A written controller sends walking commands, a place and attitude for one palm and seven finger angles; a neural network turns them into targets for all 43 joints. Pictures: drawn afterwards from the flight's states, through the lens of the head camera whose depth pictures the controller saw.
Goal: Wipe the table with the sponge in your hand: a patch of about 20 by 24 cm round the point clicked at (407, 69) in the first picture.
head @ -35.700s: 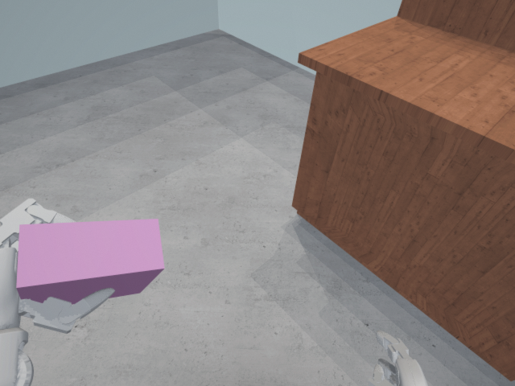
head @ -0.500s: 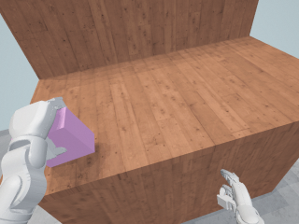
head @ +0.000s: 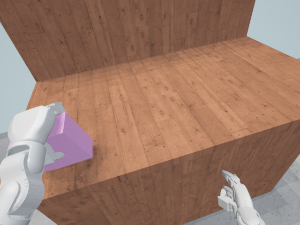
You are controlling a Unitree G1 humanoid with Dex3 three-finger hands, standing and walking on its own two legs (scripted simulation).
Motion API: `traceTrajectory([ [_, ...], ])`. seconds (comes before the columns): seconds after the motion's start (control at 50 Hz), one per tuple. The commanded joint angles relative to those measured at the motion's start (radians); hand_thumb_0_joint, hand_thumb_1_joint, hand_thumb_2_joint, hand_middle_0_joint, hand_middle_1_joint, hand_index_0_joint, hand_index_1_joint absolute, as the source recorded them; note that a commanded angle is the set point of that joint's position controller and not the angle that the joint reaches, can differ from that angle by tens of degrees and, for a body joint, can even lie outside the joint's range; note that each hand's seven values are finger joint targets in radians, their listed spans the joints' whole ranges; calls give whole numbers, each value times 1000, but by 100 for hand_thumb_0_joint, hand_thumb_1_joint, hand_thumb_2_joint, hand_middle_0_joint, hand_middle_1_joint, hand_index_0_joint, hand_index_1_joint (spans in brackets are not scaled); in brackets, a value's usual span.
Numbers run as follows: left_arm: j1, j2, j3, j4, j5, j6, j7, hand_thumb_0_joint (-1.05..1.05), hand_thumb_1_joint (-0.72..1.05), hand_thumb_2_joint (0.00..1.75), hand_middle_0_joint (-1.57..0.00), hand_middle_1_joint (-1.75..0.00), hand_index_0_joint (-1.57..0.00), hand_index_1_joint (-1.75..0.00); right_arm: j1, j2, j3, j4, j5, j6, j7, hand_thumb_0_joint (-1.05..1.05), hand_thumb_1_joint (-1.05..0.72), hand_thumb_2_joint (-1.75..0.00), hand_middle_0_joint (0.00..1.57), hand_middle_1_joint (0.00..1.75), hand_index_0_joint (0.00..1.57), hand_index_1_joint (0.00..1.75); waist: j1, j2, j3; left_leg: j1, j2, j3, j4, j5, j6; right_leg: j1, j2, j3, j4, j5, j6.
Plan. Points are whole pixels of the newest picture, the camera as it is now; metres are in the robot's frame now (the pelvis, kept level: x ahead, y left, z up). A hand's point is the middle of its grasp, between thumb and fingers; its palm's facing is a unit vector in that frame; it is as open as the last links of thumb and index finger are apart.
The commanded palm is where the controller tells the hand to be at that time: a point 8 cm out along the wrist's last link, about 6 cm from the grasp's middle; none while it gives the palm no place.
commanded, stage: wipe forward along the first lane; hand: left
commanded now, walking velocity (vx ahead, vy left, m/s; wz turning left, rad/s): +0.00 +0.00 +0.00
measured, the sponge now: (61, 148) +0.24 +0.28 +0.12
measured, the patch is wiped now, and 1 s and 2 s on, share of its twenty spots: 0.00 0.05 0.10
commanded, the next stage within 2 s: slide across to the middle lane in 1.72 s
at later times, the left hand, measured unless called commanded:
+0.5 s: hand (55, 128) +0.26 +0.29 +0.17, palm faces +0.10 -0.02 -0.99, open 10.0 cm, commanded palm +0.23 +0.30 +0.22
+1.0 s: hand (55, 118) +0.30 +0.32 +0.17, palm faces +0.01 +0.00 -1.00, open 10.0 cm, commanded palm +0.28 +0.32 +0.20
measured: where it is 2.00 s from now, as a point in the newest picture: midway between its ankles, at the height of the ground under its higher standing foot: outside the picture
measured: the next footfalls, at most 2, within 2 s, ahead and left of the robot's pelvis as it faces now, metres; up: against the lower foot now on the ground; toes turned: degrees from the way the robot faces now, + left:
none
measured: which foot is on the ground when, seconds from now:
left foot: down 0.00-1.00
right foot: down 0.00-1.00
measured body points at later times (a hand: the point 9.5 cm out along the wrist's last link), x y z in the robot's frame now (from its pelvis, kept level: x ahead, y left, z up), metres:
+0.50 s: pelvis +0.00 +0.00 +0.00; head -0.03 -0.06 +0.45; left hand +0.25 +0.29 +0.22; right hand +0.24 -0.19 -0.08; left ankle +0.00 +0.12 -0.74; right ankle +0.06 -0.08 -0.74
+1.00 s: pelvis -0.01 -0.02 +0.00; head -0.02 -0.07 +0.44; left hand +0.29 +0.31 +0.22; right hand +0.20 -0.25 -0.11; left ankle +0.00 +0.12 -0.74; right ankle +0.06 -0.08 -0.74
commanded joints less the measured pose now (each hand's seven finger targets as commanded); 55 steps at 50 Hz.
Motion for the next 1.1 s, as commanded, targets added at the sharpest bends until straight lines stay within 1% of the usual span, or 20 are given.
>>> traceTrajectory([
  [0.0, -189, 216, 136, -132, 25, -8, 32, 0, 10, 130, -120, -160, -120, -160, -239, -76, -27, -199, -3, -63, -3, 0, -90, -90, 20, 30, 20, 30, 12, -99, -136, -80, -8, -33, -63, 95, 28, 121, -45, 117, -107, -86, -11],
  [0.06, -202, 209, 128, -71, 24, -5, 34, 0, 10, 130, -120, -160, -120, -160, -230, -81, -29, -178, 4, -51, -6, 0, -90, -90, 20, 30, 20, 30, 4, -108, -82, -87, -6, -38, -82, 62, 23, 82, -38, 104, -122, -113, -2],
  [0.08, -251, 238, 142, -76, 30, -4, 37, 0, 10, 130, -120, -160, -120, -160, -263, -75, -21, -187, 13, -63, -11, 0, -90, -90, 20, 30, 20, 30, 2, -102, -71, -82, -7, -38, -82, 30, 24, 55, -30, 143, -134, -168, -12],
  [0.12, -299, 195, 96, -7, 46, -6, 37, 0, 10, 130, -120, -160, -120, -160, -221, -79, -24, -171, 8, -60, -16, 0, -90, -90, 20, 30, 20, 30, -11, -104, -68, -88, -9, -35, -92, 35, 23, 58, -33, 95, -125, -145, -7],
  [0.18, -324, 240, 118, -15, 59, -6, 34, 0, 10, 130, -120, -160, -120, -160, -256, -79, -20, -179, 15, -67, -18, 0, -90, -90, 20, 30, 20, 30, 2, -68, -105, -80, -12, -41, -100, 17, 23, 76, -26, 123, -120, -157, -17],
  [0.2, -349, 206, 84, 21, 61, -4, 32, 0, 10, 130, -120, -160, -120, -160, -224, -84, -22, -181, 4, -65, -21, 0, -90, -90, 20, 30, 20, 30, 1, -81, -127, -96, -13, -34, -91, 32, 26, 103, -40, 87, -111, -135, -14],
  [0.28, -365, 230, 92, 70, 79, -3, 14, 0, 10, 130, -120, -160, -120, -160, -251, -82, -18, -171, 14, -65, -19, 0, -90, -90, 20, 30, 20, 30, -3, -109, -116, -88, -11, -40, -99, 20, 26, 82, -31, 115, -123, -156, -16],
  [0.34, -368, 184, 45, 151, 81, -1, -3, 0, 10, 130, -120, -160, -120, -160, -216, -92, -23, -155, 7, -56, -19, 0, -90, -90, 20, 30, 20, 30, -11, -127, -104, -105, -11, -35, -101, 32, 27, 92, -37, 67, -120, -125, -5],
  [0.38, -409, 235, 77, 147, 92, -6, -6, 0, 10, 130, -120, -160, -120, -160, -245, -88, -21, -160, 15, -69, -18, 0, -90, -90, 20, 30, 20, 30, -7, -112, -119, -102, -15, -35, -89, 17, 27, 81, -36, 115, -124, -161, -12],
  [0.44, -408, 206, 46, 220, 97, -9, -22, 0, 10, 130, -120, -160, -120, -160, -208, -97, -28, -143, 6, -60, -18, 0, -90, -90, 20, 30, 20, 30, -13, -137, -118, -111, -16, -29, -82, 36, 30, 95, -44, 77, -121, -130, -2],
  [0.48, -445, 266, 91, 218, 104, -27, -21, 0, 10, 130, -120, -160, -120, -160, -225, -94, -27, -147, 13, -73, -21, 0, -90, -90, 20, 30, 20, 30, -11, -144, -131, -107, -18, -32, -72, 25, 32, 86, -42, 125, -125, -162, -9],
  [0.54, -467, 227, 55, 322, 94, -49, -31, 0, 10, 130, -120, -160, -120, -160, -180, -104, -31, -128, 7, -66, -27, 0, -90, -90, 20, 30, 20, 30, -29, -167, -90, -126, -19, -22, -68, 7, 32, 66, -49, 78, -137, -170, 7],
  [0.58, -508, 285, 94, 333, 97, -73, -27, 0, 10, 130, -120, -160, -120, -160, -189, -103, -32, -129, 16, -79, -31, 0, -90, -90, 20, 30, 20, 30, -31, -162, -90, -121, -21, -26, -57, -16, 34, 42, -47, 127, -150, -221, -2],
  [0.64, -529, 234, 48, 427, 95, -97, -34, 0, 10, 130, -120, -160, -120, -160, -147, -112, -40, -118, 9, -75, -37, 0, -90, -90, 20, 30, 20, 30, -43, -167, -84, -141, -24, -17, -47, -18, 32, 53, -62, 96, -151, -207, 9],
  [0.68, -542, 294, 90, 420, 99, -117, -31, 0, 10, 130, -120, -160, -120, -160, -157, -112, -41, -128, 14, -83, -38, 0, -90, -90, 20, 30, 20, 30, -37, -155, -108, -138, -26, -20, -33, -22, 33, 56, -65, 143, -154, -233, 1],
  [0.76, -529, 287, 91, 500, 93, -146, -39, 0, 10, 130, -120, -160, -120, -160, -115, -124, -53, -113, 11, -66, -36, 0, -90, -90, 20, 30, 20, 30, -45, -180, -103, -158, -25, -18, -21, 0, 32, 67, -73, 113, -144, -183, 12],
  [0.78, -552, 306, 101, 480, 95, -159, -39, 0, 10, 130, -120, -160, -120, -160, -131, -120, -51, -127, 16, -77, -38, 0, -90, -90, 20, 30, 20, 30, -46, -179, -112, -154, -24, -20, -14, -5, 35, 61, -74, 149, -150, -209, 4],
  [1.0, -623, 348, 115, 673, 109, -223, -26, 0, 10, 130, -120, -160, -120, -160, -45, -144, -73, -112, 11, -52, -43, 0, -90, -90, 20, 30, 20, 30, -63, -193, -103, -217, -23, -17, 20, -32, 34, 58, -99, 164, -159, -262, 6],
  [1.04, -633, 323, 90, 717, 114, -231, -28, 0, 10, 130, -120, -160, -120, -160, -37, -148, -76, -99, 15, -43, -43, 0, -90, -90, 20, 30, 20, 30, -74, -209, -81, -217, -25, -13, 15, -46, 34, 26, -91, 149, -166, -268, 13],
  [1.08, -659, 369, 118, 716, 119, -247, -21, 0, 10, 130, -120, -160, -120, -160, -42, -148, -75, -106, 21, -47, -43, 0, -90, -90, 20, 30, 20, 30, -71, -176, -100, -222, -24, -19, 18, -51, 34, 26, -90, 176, -163, -283, 5],
])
